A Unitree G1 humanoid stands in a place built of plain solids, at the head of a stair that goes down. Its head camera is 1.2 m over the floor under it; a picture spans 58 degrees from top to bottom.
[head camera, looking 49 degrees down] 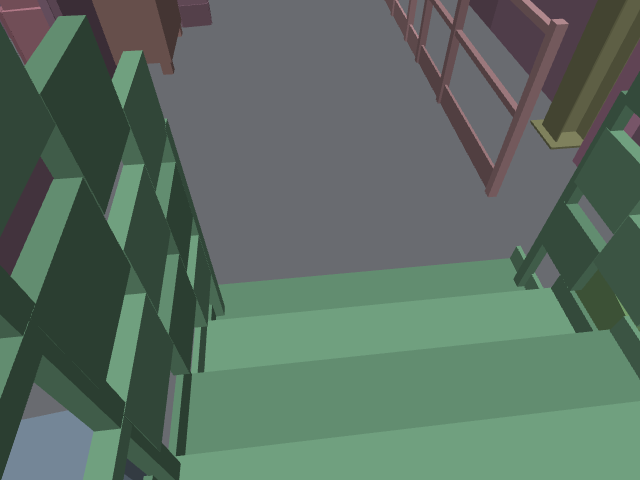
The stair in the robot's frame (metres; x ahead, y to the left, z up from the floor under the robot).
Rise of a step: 0.17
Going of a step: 0.30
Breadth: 1.50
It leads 6 degrees to the left of straight ahead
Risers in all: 4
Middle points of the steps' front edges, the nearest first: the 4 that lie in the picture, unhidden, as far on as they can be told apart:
0.39 -0.33 0.00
0.69 -0.30 -0.17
0.99 -0.27 -0.34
1.28 -0.23 -0.51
